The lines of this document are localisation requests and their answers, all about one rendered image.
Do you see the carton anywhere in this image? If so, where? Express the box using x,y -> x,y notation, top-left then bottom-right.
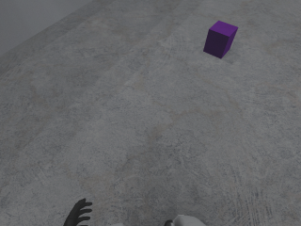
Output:
203,21 -> 238,59

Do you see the robot left hand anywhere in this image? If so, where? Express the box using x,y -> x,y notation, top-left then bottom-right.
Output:
63,198 -> 92,226

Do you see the right robot thigh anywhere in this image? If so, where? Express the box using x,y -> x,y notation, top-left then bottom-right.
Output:
169,216 -> 206,226

